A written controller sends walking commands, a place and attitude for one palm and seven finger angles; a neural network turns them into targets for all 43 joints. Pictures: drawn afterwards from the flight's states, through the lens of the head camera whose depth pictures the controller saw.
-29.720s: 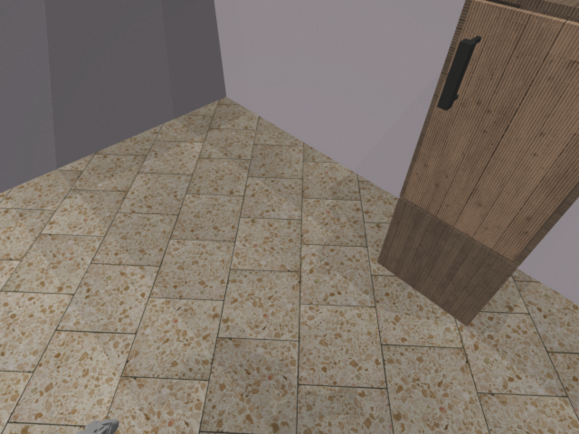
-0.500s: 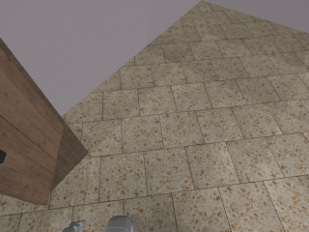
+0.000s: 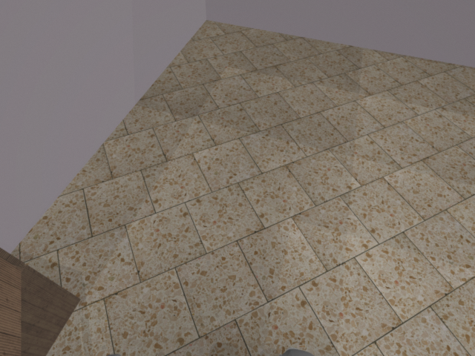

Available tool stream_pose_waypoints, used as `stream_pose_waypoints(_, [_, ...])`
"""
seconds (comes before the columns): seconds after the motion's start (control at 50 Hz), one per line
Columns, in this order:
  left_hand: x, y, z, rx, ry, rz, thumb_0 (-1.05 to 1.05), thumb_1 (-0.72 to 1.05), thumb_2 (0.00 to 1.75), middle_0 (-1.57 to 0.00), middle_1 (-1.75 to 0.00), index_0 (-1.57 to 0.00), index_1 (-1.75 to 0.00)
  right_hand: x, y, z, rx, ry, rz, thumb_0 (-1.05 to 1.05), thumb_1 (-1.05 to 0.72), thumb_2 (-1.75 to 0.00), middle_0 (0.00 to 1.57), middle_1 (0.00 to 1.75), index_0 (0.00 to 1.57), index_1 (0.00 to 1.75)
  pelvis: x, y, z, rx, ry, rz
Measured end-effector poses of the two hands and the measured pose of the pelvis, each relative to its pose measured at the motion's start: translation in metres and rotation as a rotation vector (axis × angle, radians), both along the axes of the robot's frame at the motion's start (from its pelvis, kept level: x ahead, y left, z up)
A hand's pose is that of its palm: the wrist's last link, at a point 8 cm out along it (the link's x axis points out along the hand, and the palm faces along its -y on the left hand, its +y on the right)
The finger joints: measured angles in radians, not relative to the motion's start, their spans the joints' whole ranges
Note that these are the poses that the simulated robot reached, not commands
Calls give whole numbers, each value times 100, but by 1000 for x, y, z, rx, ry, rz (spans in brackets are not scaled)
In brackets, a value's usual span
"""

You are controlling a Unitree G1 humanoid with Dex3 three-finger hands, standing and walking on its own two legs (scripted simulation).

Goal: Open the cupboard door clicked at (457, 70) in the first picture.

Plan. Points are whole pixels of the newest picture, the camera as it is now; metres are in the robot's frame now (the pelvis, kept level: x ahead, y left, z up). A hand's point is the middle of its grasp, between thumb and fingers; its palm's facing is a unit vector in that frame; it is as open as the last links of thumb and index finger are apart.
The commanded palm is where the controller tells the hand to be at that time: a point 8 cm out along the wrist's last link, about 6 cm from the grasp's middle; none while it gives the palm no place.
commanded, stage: walk to a spot facing it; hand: left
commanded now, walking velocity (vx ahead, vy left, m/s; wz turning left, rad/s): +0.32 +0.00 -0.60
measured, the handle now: out of the picture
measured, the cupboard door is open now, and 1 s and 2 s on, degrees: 42 42 42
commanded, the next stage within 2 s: turn to face it in 1.28 s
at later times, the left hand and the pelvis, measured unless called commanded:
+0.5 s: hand (165, 296) +0.26 +0.17 -0.20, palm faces -0.20 -0.97 -0.14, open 7.4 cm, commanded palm none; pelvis +0.20 +0.00 -0.02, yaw -14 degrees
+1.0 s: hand (252, 168) +0.62 -0.02 -0.18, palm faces -0.44 -0.88 -0.18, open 7.4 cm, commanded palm none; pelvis +0.42 -0.12 -0.02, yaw -25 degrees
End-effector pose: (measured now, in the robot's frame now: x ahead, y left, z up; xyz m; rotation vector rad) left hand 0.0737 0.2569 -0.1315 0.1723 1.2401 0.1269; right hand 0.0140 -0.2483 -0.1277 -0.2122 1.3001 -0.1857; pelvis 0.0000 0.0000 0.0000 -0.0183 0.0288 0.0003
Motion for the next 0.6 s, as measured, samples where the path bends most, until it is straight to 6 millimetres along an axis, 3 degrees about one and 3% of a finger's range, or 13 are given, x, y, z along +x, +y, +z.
stream_pose_waypoints(0.08, [59, -22, -4, 30, -77, -94, 1, 91, 90, -19, -30, -20, -30, -24, -25, -22, 16, 89, -92, 0, -91, -90, 21, 30, 20, 30, 24, -18, -16, 14, -1, -50])
stream_pose_waypoints(0.14, [83, -36, -3, 41, -118, -96, 1, 91, 90, -19, -30, -20, -30, -19, -38, -26, 16, 143, -125, 1, -91, -90, 21, 30, 20, 30, 39, -25, -17, 9, -18, -69])
stream_pose_waypoints(0.2, [91, -46, 0, 35, -73, -108, 1, 91, 90, -19, -30, -20, -30, 14, -44, -16, 10, 100, -148, 1, -91, -90, 20, 30, 20, 30, 59, -28, -8, 10, -15, -104])
stream_pose_waypoints(0.3, [104, -56, -6, -12, 42, -150, 1, 90, 90, -20, -30, -20, -30, 90, -41, 2, 0, -47, -169, 1, -91, -90, 20, 30, 19, 30, 100, -26, 1, 14, -3, -157])
stream_pose_waypoints(0.44, [153, -43, -37, -63, 129, -143, 1, 90, 90, -20, -30, -21, -30, 193, -20, 2, -34, -177, -149, 0, -91, -90, 20, 30, 20, 30, 176, -7, -15, -13, -8, -209])
stream_pose_waypoints(0.5, [192, -35, -40, -51, 142, -178, 1, 90, 90, -20, -30, -20, -30, 212, -9, 3, -42, -191, -176, 0, -91, -90, 20, 30, 20, 30, 204, -3, -15, -7, -17, -249])
stream_pose_waypoints(0.6, [282, -41, -20, -42, 51, -245, 1, 91, 90, -19, -30, -20, -30, 204, 12, 8, -11, -90, -268, 0, -92, -90, 21, 30, 20, 30, 247, -5, 0, -7, -13, -285])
